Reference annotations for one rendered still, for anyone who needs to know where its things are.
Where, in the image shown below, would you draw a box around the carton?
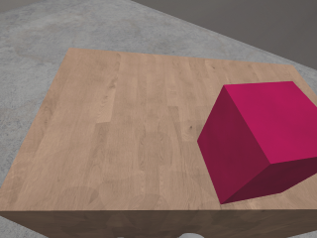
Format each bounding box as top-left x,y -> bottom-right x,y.
197,81 -> 317,204

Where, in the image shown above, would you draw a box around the pedestal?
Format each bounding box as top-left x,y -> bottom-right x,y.
0,48 -> 317,238

